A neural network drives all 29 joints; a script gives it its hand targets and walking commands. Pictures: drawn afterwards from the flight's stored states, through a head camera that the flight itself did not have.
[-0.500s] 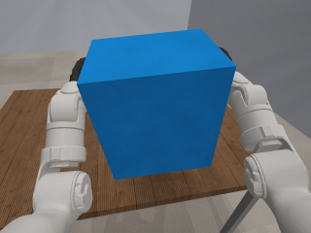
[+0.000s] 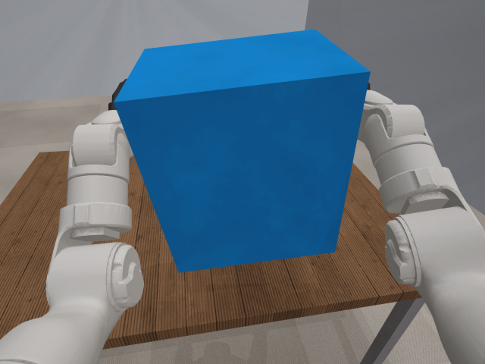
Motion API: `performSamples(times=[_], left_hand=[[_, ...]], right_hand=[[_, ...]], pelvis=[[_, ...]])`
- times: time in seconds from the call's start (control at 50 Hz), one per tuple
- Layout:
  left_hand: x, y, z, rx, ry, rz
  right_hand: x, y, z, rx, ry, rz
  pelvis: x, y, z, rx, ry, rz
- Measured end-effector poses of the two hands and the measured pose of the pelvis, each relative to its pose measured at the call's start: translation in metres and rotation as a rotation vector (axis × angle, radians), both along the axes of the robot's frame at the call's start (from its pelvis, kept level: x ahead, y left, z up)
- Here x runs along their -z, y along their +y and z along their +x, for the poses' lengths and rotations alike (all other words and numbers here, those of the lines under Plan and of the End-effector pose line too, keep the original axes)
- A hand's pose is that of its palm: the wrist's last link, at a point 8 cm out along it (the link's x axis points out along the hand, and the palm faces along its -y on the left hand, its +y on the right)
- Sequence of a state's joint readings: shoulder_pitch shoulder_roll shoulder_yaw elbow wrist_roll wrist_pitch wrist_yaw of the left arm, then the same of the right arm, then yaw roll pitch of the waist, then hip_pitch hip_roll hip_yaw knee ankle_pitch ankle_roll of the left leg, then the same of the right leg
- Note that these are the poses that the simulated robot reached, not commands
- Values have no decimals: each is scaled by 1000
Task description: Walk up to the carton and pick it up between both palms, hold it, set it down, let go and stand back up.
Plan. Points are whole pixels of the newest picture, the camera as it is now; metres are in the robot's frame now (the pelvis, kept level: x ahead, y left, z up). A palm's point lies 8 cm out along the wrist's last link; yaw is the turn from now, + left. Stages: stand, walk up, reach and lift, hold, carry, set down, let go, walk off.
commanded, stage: reach and lift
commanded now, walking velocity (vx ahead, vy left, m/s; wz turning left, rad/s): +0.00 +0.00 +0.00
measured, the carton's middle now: (244, 155) +0.36 -0.01 +0.24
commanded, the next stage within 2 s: hold in 0.08 s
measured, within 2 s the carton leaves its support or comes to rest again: neither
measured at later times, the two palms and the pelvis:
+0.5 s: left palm (120, 119) +0.37 +0.18 +0.29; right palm (356, 95) +0.37 -0.17 +0.33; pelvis +0.00 +0.00 +0.00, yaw +0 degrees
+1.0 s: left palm (114, 115) +0.37 +0.18 +0.30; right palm (352, 93) +0.38 -0.17 +0.33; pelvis +0.00 -0.01 +0.00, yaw +1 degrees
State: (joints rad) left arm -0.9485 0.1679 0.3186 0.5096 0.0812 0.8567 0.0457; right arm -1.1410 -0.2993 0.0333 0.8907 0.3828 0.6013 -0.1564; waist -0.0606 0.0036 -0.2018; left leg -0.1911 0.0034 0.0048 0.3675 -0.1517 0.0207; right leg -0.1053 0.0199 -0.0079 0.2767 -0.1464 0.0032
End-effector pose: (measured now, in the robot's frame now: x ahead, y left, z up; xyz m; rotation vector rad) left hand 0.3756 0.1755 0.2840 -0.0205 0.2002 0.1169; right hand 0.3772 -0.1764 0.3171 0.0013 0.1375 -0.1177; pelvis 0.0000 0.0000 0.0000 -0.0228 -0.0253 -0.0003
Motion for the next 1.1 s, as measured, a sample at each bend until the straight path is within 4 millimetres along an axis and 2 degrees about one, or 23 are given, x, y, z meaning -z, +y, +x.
performSamples(times=[0.26,0.62,0.8,1.1], left_hand=[[-8,7,2,7,-2,4],[-14,0,-3,9,-3,22],[-19,3,-3,-4,4,13],[-16,7,-3,-8,-7,5]], right_hand=[[-10,6,1,2,4,0],[-19,1,-4,5,7,11],[-19,3,0,-7,16,9],[-19,7,1,-11,13,1]], pelvis=[[0,0,2,-6,15,-5],[1,2,1,-2,30,-6],[0,-1,0,-7,35,-5],[0,-7,2,-18,39,-8]])
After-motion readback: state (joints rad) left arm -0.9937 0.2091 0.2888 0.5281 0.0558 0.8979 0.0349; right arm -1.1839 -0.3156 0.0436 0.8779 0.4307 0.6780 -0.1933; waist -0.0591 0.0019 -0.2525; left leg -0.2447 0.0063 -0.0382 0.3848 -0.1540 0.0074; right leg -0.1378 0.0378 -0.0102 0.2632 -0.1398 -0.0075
